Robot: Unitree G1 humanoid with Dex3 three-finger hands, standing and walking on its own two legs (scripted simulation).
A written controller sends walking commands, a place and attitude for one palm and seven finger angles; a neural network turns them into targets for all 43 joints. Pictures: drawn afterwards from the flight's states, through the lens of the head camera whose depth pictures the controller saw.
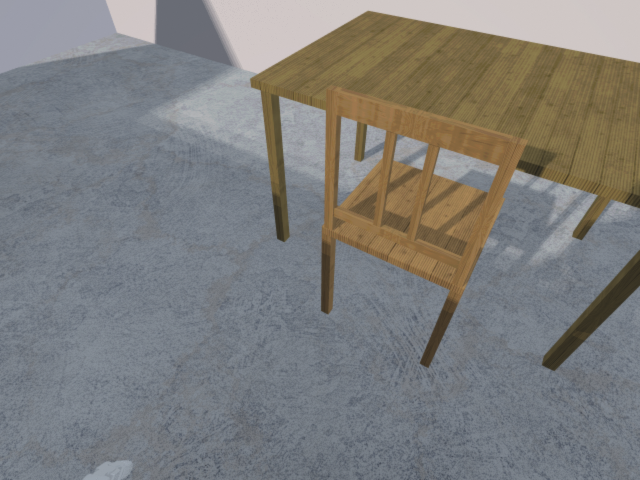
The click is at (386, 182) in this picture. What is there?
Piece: chair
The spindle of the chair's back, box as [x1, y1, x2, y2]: [373, 131, 397, 226]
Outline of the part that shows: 389,131 386,131 373,224 377,226 380,226 382,223 397,134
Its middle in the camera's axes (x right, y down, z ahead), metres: +0.15 -0.13 +0.92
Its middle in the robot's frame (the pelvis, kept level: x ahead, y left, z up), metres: +0.78 -0.11 -0.09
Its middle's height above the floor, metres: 0.68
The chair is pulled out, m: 0.00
